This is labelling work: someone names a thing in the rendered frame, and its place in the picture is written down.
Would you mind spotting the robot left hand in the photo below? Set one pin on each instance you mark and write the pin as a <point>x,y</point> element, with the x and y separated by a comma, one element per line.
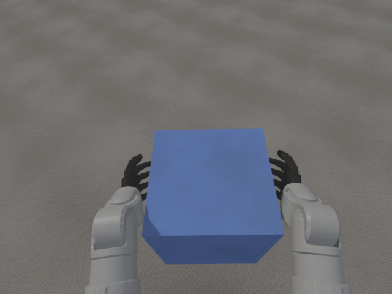
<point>131,177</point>

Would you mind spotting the left robot forearm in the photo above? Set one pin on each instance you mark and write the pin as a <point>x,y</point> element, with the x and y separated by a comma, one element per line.
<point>114,243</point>

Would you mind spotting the right robot forearm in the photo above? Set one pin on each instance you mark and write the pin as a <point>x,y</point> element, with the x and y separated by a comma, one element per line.
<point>316,237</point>

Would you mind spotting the robot right hand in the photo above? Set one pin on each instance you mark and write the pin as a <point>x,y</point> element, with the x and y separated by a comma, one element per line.
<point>289,174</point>

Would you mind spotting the carton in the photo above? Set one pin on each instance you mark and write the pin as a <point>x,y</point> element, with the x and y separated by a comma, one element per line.
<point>211,197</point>

